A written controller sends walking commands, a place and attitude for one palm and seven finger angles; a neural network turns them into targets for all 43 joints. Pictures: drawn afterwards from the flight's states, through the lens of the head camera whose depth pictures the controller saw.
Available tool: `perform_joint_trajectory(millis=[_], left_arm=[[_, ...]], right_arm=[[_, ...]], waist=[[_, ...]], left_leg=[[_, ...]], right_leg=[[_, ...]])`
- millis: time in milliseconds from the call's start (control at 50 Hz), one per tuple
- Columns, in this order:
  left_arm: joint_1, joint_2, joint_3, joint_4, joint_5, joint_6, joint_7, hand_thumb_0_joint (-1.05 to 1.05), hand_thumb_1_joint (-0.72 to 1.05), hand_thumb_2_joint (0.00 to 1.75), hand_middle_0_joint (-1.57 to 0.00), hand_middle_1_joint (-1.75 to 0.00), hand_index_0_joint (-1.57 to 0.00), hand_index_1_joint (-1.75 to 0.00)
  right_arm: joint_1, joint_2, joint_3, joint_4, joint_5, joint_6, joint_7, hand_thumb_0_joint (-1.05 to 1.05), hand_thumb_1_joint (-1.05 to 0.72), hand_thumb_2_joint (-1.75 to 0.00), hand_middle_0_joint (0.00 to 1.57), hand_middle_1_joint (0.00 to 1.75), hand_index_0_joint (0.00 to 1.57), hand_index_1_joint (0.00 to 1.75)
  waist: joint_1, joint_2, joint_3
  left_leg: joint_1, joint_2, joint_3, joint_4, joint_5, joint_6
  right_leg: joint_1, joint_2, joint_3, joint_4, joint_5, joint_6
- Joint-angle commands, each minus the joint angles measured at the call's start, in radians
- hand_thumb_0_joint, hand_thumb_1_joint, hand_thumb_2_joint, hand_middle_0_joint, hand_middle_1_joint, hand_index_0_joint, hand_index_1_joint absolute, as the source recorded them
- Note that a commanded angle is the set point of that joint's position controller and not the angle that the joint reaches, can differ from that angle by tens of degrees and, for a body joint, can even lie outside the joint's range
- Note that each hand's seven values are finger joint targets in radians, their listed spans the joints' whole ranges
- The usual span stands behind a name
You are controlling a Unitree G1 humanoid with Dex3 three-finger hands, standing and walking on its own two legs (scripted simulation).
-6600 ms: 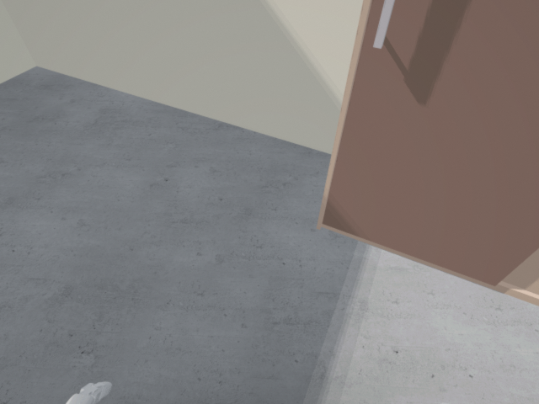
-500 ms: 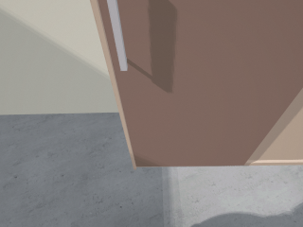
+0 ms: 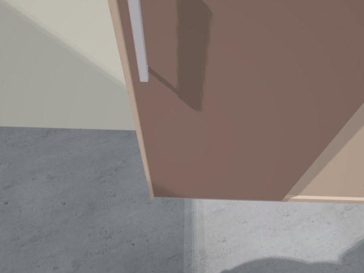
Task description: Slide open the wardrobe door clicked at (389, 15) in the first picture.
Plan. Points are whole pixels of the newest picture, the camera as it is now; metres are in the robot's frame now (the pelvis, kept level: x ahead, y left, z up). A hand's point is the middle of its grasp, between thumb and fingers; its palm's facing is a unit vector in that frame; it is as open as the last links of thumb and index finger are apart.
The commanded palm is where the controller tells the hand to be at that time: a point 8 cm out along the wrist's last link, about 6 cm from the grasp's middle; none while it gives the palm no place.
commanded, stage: look again from close up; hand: left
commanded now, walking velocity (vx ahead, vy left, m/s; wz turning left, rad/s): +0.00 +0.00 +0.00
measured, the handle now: (137, 16) +0.59 +0.15 +0.27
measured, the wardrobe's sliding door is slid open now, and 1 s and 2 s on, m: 0.00 0.00 0.00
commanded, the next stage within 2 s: shuffle to correct the standing spot in 0.32 s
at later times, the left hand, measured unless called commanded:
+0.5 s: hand out of the picture +0.03 +0.19 -0.17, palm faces +0.02 -0.97 -0.24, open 7.4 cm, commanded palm none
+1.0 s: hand out of the picture +0.15 +0.18 -0.18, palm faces +0.05 -0.97 -0.25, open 7.3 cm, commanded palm none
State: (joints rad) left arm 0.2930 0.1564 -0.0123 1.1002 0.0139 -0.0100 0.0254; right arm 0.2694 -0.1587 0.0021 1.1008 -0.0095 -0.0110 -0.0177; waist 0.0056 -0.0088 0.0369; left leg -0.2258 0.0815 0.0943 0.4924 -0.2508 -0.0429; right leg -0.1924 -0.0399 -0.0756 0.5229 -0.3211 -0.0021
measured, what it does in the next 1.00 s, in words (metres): walks ahead: right foot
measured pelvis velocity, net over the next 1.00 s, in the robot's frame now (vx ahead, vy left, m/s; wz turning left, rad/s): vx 0.10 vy -0.02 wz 0.03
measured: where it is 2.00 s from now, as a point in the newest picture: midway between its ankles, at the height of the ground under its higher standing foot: outside the picture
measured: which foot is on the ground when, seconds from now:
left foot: down 0.00-0.96, up 0.98-1.00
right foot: down 0.00-0.70, up 0.72-0.94, down 0.96-1.00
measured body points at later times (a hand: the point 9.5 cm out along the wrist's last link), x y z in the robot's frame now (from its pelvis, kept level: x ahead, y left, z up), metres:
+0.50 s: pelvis +0.01 +0.00 +0.00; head +0.03 +0.00 +0.45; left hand +0.03 +0.25 -0.15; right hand +0.04 -0.23 -0.16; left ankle +0.00 +0.15 -0.74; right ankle -0.03 -0.11 -0.74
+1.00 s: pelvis +0.10 -0.02 -0.02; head +0.15 -0.03 +0.43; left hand +0.15 +0.23 -0.16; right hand +0.01 -0.22 -0.18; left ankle +0.01 +0.13 -0.71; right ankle +0.13 -0.09 -0.74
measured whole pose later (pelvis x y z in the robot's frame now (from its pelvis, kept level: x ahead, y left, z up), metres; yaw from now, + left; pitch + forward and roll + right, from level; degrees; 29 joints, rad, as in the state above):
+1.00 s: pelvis +0.10 -0.02 -0.02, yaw +2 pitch +0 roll +1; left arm 0.22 0.18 0.05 1.02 0.02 -0.06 0.00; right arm 0.42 -0.13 -0.01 1.17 -0.02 -0.01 -0.01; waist -0.01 0.04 0.08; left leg -0.25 0.09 0.06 0.85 -0.53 -0.01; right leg -0.37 -0.04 -0.16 0.70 -0.33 -0.06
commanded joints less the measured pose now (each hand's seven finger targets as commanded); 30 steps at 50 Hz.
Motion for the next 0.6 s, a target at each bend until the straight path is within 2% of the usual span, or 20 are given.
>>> perform_joint_trajectory(millis=[0,160,280,400,440,500,540,580], left_arm=[[0.046,0.132,0.031,-0.027,0.002,-0.017,0.007,0.0,0.9,0.9,-0.2,-0.3,-0.2,-0.3],[0.033,0.149,0.039,-0.03,0.003,-0.021,0.004,0.0,0.9,0.9,-0.2,-0.3,-0.2,-0.3],[0.019,0.159,0.043,-0.034,0.004,-0.021,0.004,0.0,0.9,0.9,-0.2,-0.3,-0.2,-0.3],[-0.002,0.178,0.046,-0.038,0.003,-0.021,0.003,0.0,0.9,0.9,-0.2,-0.3,-0.2,-0.3],[0.024,0.138,0.04,-0.024,0.006,-0.011,0.002,0.0,0.9,0.9,-0.2,-0.3,-0.2,-0.3],[0.043,0.154,0.049,-0.025,0.009,-0.002,-0.006,0.0,0.9,0.9,-0.2,-0.3,-0.2,-0.3],[0.063,0.171,0.058,-0.025,0.009,-0.002,-0.008,0.0,0.9,0.9,-0.2,-0.3,-0.2,-0.3],[0.086,0.179,0.067,-0.027,0.01,-0.005,-0.007,0.0,0.9,0.9,-0.2,-0.3,-0.2,-0.3]], right_arm=[[0.042,-0.094,-0.019,-0.027,-0.004,-0.013,-0.008,0.0,-0.9,-0.9,0.2,0.3,0.2,0.3],[0.023,-0.117,-0.025,-0.027,-0.005,-0.018,-0.01,0.0,-0.9,-0.9,0.2,0.3,0.2,0.3],[0.007,-0.126,-0.028,-0.029,-0.005,-0.018,-0.011,0.0,-0.9,-0.9,0.2,0.3,0.2,0.3],[-0.009,-0.147,-0.028,-0.027,-0.006,-0.019,-0.011,0.0,-0.9,-0.9,0.2,0.3,0.2,0.3],[0.021,-0.101,-0.018,-0.015,-0.011,-0.011,-0.005,0.0,-0.9,-0.9,0.2,0.3,0.2,0.3],[0.017,-0.091,-0.02,-0.024,-0.017,-0.002,0.005,0.0,-0.9,-0.9,0.2,0.3,0.2,0.3],[0.009,-0.078,-0.019,-0.038,-0.018,-0.002,0.01,0.0,-0.9,-0.9,0.2,0.3,0.2,0.3],[0.01,-0.068,-0.02,-0.048,-0.017,-0.007,0.01,0.0,-0.9,-0.9,0.2,0.3,0.2,0.3]], waist=[[-0.002,0.003,0.025],[0.001,0.01,-0.012],[0.003,-0.007,-0.015],[0.004,0.009,-0.024],[0.005,-0.011,-0.015],[0.012,-0.048,0.061],[0.019,-0.118,0.097],[0.02,-0.142,0.107]], left_leg=[[0.031,0.035,-0.04,-0.064,0.127,0.048],[0.052,0.043,-0.042,-0.069,0.175,0.05],[0.062,0.046,-0.047,-0.072,0.202,0.052],[0.068,0.048,-0.05,-0.079,0.22,0.052],[0.045,0.036,-0.033,-0.067,0.074,0.05],[-0.043,0.001,-0.005,-0.024,-0.123,0.049],[-0.107,-0.026,0.026,0.056,-0.146,0.044],[-0.131,-0.032,0.04,0.112,-0.138,0.047]], right_leg=[[-0.06,-0.08,0.085,-0.129,0.186,-0.03],[-0.029,-0.08,0.081,-0.119,0.244,-0.031],[-0.017,-0.079,0.077,-0.119,0.277,-0.031],[-0.006,-0.082,0.077,-0.116,0.294,-0.031],[-0.009,-0.078,0.073,-0.124,0.102,-0.031],[-0.048,-0.094,0.124,-0.183,-0.182,-0.057],[-0.047,-0.127,0.177,-0.227,-0.236,-0.086],[-0.031,-0.157,0.198,-0.237,-0.187,-0.112]])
